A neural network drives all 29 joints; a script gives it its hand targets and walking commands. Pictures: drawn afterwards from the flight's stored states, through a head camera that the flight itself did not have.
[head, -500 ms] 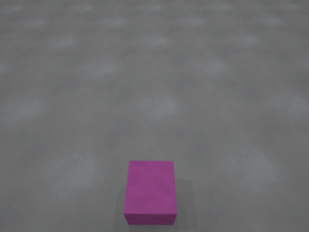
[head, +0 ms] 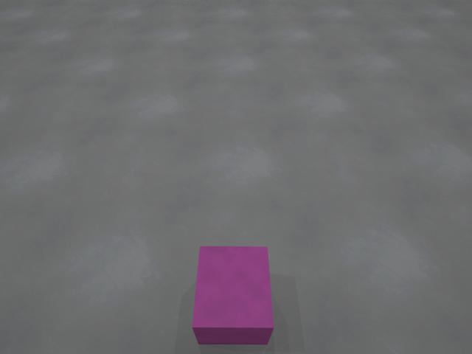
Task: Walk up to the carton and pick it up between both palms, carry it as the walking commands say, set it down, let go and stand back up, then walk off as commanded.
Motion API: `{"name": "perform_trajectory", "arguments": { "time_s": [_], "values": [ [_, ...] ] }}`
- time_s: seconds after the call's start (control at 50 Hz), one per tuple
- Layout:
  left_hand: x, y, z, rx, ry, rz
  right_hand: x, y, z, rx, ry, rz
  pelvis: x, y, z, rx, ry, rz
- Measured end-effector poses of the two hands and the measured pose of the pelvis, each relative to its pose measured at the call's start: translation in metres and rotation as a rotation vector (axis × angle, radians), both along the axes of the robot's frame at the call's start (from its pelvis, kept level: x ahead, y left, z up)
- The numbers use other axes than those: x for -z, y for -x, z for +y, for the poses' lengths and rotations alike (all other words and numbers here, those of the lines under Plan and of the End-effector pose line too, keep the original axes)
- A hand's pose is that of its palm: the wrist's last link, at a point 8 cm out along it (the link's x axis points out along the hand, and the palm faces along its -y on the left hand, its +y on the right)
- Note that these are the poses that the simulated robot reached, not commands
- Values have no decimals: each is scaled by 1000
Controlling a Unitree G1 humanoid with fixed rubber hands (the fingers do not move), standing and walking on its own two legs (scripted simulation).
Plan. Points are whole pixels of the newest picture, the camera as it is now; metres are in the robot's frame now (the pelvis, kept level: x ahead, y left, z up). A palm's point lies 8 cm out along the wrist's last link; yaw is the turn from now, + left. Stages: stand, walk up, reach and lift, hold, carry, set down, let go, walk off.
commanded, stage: stand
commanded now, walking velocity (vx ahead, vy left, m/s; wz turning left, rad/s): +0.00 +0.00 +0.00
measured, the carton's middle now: (233, 295) +0.45 +0.02 -0.66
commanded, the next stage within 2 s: reach and lift in 0.16 s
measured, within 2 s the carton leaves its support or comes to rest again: neither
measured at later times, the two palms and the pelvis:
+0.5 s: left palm out of the picture +0.14 +0.19 -0.14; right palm out of the picture +0.15 -0.21 -0.14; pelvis +0.00 -0.01 -0.02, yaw +0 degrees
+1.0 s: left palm (131, 347) +0.17 +0.22 -0.18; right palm (348, 352) +0.17 -0.22 -0.18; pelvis -0.05 -0.01 -0.08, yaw +0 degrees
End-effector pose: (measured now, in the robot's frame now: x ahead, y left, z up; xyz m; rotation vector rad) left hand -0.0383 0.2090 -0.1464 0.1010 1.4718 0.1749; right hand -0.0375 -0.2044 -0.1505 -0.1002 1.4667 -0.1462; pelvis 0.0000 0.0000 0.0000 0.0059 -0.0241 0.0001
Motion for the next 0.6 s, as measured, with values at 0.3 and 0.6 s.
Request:
{"name": "perform_trajectory", "arguments": {
  "time_s": [0.3,0.6],
  "values": [
    [-1,-135,24,85,-54,-208,-2,-135,-28,-62,37,-230,24,21,0,-4,-3,100],
    [5,-174,-20,79,49,-83,4,-176,14,-35,-78,-102,31,1,-8,-3,-11,242]
  ]
}}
